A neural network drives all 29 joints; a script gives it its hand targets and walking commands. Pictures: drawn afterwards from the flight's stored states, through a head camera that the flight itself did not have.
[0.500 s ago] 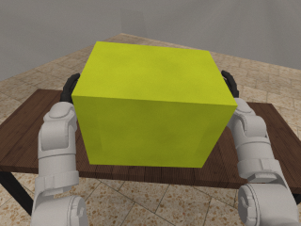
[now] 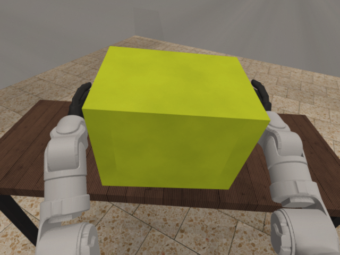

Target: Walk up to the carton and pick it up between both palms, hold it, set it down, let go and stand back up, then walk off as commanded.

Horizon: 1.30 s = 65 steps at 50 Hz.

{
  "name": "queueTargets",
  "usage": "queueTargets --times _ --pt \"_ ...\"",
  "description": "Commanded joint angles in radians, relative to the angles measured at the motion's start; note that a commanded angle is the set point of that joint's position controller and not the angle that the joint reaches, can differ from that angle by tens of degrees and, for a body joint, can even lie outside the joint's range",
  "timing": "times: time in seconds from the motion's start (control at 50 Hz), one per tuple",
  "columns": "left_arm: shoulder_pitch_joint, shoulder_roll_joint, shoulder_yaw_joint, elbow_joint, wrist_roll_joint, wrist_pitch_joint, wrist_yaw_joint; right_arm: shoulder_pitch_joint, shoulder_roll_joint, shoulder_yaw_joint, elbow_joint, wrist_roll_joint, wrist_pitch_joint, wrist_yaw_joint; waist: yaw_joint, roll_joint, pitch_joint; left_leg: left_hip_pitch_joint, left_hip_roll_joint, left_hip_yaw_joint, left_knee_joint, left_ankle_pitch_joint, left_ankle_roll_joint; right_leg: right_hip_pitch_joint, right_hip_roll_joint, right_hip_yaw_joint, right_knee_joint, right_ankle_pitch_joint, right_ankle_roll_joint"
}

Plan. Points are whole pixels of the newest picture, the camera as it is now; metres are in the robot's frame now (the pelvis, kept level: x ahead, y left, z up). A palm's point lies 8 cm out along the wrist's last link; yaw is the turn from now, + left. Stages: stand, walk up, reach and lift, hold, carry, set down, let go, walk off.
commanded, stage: hold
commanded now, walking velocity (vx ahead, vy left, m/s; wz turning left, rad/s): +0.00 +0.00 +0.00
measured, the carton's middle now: (171, 119) +0.38 +0.00 +0.17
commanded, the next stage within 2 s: none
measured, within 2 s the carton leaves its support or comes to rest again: neither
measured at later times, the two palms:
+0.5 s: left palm (77, 118) +0.33 +0.21 +0.21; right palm (258, 113) +0.36 -0.20 +0.21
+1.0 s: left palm (78, 118) +0.34 +0.20 +0.21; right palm (259, 112) +0.36 -0.20 +0.21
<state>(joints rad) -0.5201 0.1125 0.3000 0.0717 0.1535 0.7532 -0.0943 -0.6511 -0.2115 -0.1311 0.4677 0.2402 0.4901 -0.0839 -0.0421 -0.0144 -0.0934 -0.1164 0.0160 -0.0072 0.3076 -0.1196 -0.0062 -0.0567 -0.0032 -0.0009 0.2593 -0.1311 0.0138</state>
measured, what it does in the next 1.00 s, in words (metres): stands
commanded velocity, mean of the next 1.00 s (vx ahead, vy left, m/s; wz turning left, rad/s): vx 0.00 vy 0.00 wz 0.00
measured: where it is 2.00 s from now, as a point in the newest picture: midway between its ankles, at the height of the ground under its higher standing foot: outside the picture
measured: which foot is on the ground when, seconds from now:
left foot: down 0.00-1.00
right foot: down 0.00-1.00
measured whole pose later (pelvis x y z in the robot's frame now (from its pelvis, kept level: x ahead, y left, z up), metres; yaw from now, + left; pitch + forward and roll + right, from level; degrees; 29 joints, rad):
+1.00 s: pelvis +0.00 +0.00 +0.00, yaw +1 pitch -4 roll -1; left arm -0.53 0.12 0.31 0.09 0.15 0.75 -0.10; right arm -0.66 -0.20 -0.14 0.46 0.23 0.50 -0.09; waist -0.05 -0.02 -0.10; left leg -0.12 0.02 -0.02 0.31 -0.12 -0.01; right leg -0.05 0.00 0.00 0.26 -0.13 0.01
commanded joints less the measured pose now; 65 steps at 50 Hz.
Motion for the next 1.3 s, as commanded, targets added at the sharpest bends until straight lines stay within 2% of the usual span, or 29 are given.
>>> queueTargets --times 0.0,0.04,0.1,0.12,0.18,0.2,0.24,0.32,0.34,0.4,0.42,0.44,0.52,0.54,0.58,0.6,0.68,0.76,0.78,0.82,0.84,0.86,0.96,1.06,1.12,1.16,1.22,1.24,1.28 --pt "-0.73 -0.437 -0.45 -0.223 -0.172 -0.066 -0.102 -0.733 0.475 0.388 -0.379 0.133 -0.055 0.172 -0.021 0.029 -0.356 0.108 -0.055 0.019 -0.024 0.184 -0.023 0.097 0.067 -0.015 -0.019 0.174 -0.016" --pt "-0.725 -0.417 -0.422 -0.216 -0.159 -0.066 -0.104 -0.728 0.492 0.406 -0.361 0.133 -0.048 0.172 0.001 0.021 -0.352 0.092 -0.06 0.023 -0.028 0.175 -0.011 0.107 0.058 -0.007 -0.018 0.17 -0.01" --pt "-0.714 -0.433 -0.458 -0.248 -0.17 -0.062 -0.11 -0.702 0.477 0.391 -0.372 0.131 -0.045 0.168 -0.019 0.046 -0.351 0.096 -0.056 0.02 -0.025 0.188 -0.027 0.115 0.061 -0.005 -0.015 0.184 -0.017" --pt "-0.741 -0.424 -0.437 -0.218 -0.166 -0.065 -0.106 -0.735 0.477 0.384 -0.356 0.131 -0.044 0.167 -0.012 0.056 -0.322 0.089 -0.056 0.02 -0.035 0.155 -0.025 0.091 0.061 -0.009 -0.023 0.141 -0.015" --pt "-0.715 -0.413 -0.422 -0.217 -0.168 -0.066 -0.108 -0.72 0.489 0.41 -0.368 0.132 -0.039 0.169 0.001 0.017 -0.349 0.088 -0.065 0.023 -0.026 0.188 -0.008 0.123 0.055 -0.009 -0.012 0.212 0.001" --pt "-0.728 -0.418 -0.433 -0.234 -0.165 -0.07 -0.109 -0.703 0.483 0.402 -0.367 0.125 -0.034 0.163 -0.013 0.023 -0.351 0.085 -0.068 0.021 -0.022 0.187 -0.015 0.122 0.055 -0.005 -0.005 0.233 -0.001" --pt "-0.673 -0.402 -0.404 -0.208 -0.134 -0.056 -0.121 -0.686 0.475 0.414 -0.361 0.15 -0.029 0.159 -0.001 0.035 -0.324 0.095 -0.066 0.024 -0.021 0.202 -0.013 0.136 0.054 0.005 -0.014 0.235 -0.007" --pt "-0.739 -0.403 -0.412 -0.175 -0.155 -0.063 -0.122 -0.732 0.484 0.381 -0.348 0.123 -0.025 0.168 0.002 0.03 -0.299 0.062 -0.06 0.02 -0.04 0.127 -0.01 0.099 0.055 -0.001 -0.022 0.123 -0.011" --pt "-0.751 -0.43 -0.454 -0.247 -0.192 -0.071 -0.116 -0.749 0.508 0.4 -0.418 0.133 -0.039 0.166 -0.006 0.026 -0.371 0.074 -0.054 0.014 -0.028 0.18 -0.016 0.118 0.059 -0.007 -0.009 0.173 -0.01" --pt "-0.74 -0.417 -0.432 -0.226 -0.177 -0.078 -0.102 -0.708 0.504 0.423 -0.38 0.145 -0.034 0.167 -0.002 0.019 -0.376 0.11 -0.061 0.016 -0.018 0.197 -0.01 0.117 0.063 -0.006 -0.005 0.213 -0.003" --pt "-0.73 -0.408 -0.416 -0.192 -0.154 -0.071 -0.107 -0.708 0.49 0.416 -0.352 0.132 -0.029 0.164 0.004 0.033 -0.34 0.09 -0.069 0.022 -0.025 0.169 -0.009 0.102 0.059 -0.002 -0.016 0.181 -0.005" --pt "-0.749 -0.413 -0.423 -0.177 -0.153 -0.069 -0.117 -0.699 0.484 0.387 -0.314 0.111 -0.02 0.165 -0.02 0.034 -0.303 0.066 -0.064 0.022 -0.041 0.116 -0.011 0.09 0.054 -0.002 -0.021 0.132 -0.007" --pt "-0.776 -0.419 -0.418 -0.137 -0.156 -0.064 -0.125 -0.756 0.491 0.371 -0.301 0.103 -0.028 0.172 -0.008 0.021 -0.28 0.037 -0.054 0.024 -0.056 0.074 -0.009 0.078 0.053 -0.008 -0.03 0.069 -0.015" --pt "-0.753 -0.442 -0.442 -0.179 -0.173 -0.068 -0.122 -0.766 0.497 0.395 -0.365 0.114 -0.038 0.168 -0.012 0.026 -0.345 0.062 -0.05 0.015 -0.044 0.117 -0.014 0.094 0.059 -0.008 -0.019 0.11 -0.019" --pt "-0.785 -0.443 -0.448 -0.189 -0.172 -0.078 -0.114 -0.754 0.504 0.39 -0.349 0.121 -0.039 0.17 -0.009 0.053 -0.372 0.09 -0.06 0.018 -0.029 0.153 -0.019 0.091 0.056 -0.006 -0.016 0.152 -0.014" --pt "-0.76 -0.431 -0.437 -0.194 -0.175 -0.075 -0.11 -0.736 0.508 0.409 -0.357 0.13 -0.038 0.165 -0.012 0.026 -0.351 0.092 -0.062 0.021 -0.026 0.185 -0.012 0.118 0.061 -0.013 -0.012 0.208 -0.007" --pt "-0.787 -0.424 -0.395 -0.12 -0.146 -0.07 -0.128 -0.744 0.491 0.364 -0.26 0.103 -0.03 0.177 0.008 0.039 -0.285 0.049 -0.053 0.021 -0.056 0.072 -0.012 0.063 0.051 -0.005 -0.032 0.047 -0.021" --pt "-0.813 -0.426 -0.441 -0.222 -0.173 -0.085 -0.114 -0.752 0.516 0.398 -0.335 0.131 -0.038 0.173 -0.009 0.045 -0.383 0.073 -0.06 0.02 -0.029 0.145 -0.018 0.11 0.055 -0.005 -0.012 0.151 -0.01" --pt "-0.813 -0.429 -0.442 -0.18 -0.173 -0.086 -0.11 -0.754 0.513 0.383 -0.306 0.123 -0.038 0.169 -0.011 0.063 -0.359 0.075 -0.062 0.022 -0.036 0.127 -0.021 0.081 0.054 -0.002 -0.019 0.132 -0.011" --pt "-0.768 -0.429 -0.429 -0.157 -0.163 -0.074 -0.111 -0.732 0.487 0.366 -0.294 0.109 -0.036 0.173 -0.014 0.043 -0.316 0.069 -0.053 0.022 -0.05 0.103 -0.018 0.069 0.055 -0.005 -0.027 0.097 -0.017" --pt "-0.757 -0.432 -0.426 -0.178 -0.161 -0.075 -0.114 -0.763 0.517 0.41 -0.355 0.123 -0.044 0.17 0.0 0.018 -0.353 0.083 -0.06 0.023 -0.03 0.153 -0.005 0.108 0.057 -0.004 -0.022 0.156 -0.012" --pt "-0.759 -0.424 -0.42 -0.144 -0.161 -0.075 -0.116 -0.757 0.498 0.388 -0.313 0.112 -0.039 0.168 -0.009 0.021 -0.318 0.055 -0.06 0.023 -0.048 0.11 -0.007 0.093 0.054 -0.003 -0.028 0.119 -0.009" --pt "-0.761 -0.418 -0.418 -0.206 -0.162 -0.08 -0.115 -0.716 0.501 0.395 -0.327 0.124 -0.037 0.167 -0.006 0.034 -0.36 0.087 -0.064 0.022 -0.031 0.177 -0.017 0.112 0.054 -0.009 -0.017 0.184 -0.008" --pt "-0.756 -0.424 -0.431 -0.192 -0.154 -0.075 -0.118 -0.737 0.491 0.393 -0.327 0.125 -0.039 0.169 -0.006 0.057 -0.344 0.089 -0.057 0.022 -0.036 0.151 -0.022 0.09 0.054 -0.004 -0.026 0.129 -0.017" --pt "-0.759 -0.434 -0.444 -0.231 -0.168 -0.078 -0.115 -0.756 0.508 0.415 -0.399 0.135 -0.049 0.164 -0.01 0.029 -0.382 0.087 -0.067 0.023 -0.024 0.185 -0.016 0.125 0.061 -0.009 -0.015 0.194 -0.01" --pt "-0.748 -0.409 -0.419 -0.148 -0.153 -0.075 -0.114 -0.719 0.485 0.372 -0.315 0.112 -0.031 0.169 -0.013 0.033 -0.298 0.071 -0.057 0.021 -0.043 0.112 -0.014 0.074 0.053 -0.003 -0.027 0.114 -0.01" --pt "-0.758 -0.423 -0.424 -0.197 -0.16 -0.08 -0.121 -0.725 0.505 0.395 -0.337 0.121 -0.035 0.17 0.003 0.039 -0.339 0.082 -0.061 0.026 -0.034 0.145 -0.015 0.097 0.053 -0.003 -0.024 0.132 -0.014" --pt "-0.789 -0.429 -0.43 -0.205 -0.172 -0.084 -0.115 -0.742 0.509 0.393 -0.344 0.117 -0.035 0.17 -0.002 0.021 -0.355 0.079 -0.061 0.022 -0.039 0.139 -0.012 0.099 0.056 -0.006 -0.023 0.129 -0.014" --pt "-0.752 -0.428 -0.431 -0.173 -0.157 -0.07 -0.115 -0.715 0.486 0.385 -0.309 0.119 -0.031 0.173 -0.012 0.053 -0.301 0.077 -0.058 0.025 -0.042 0.127 -0.023 0.077 0.056 0.001 -0.032 0.106 -0.024"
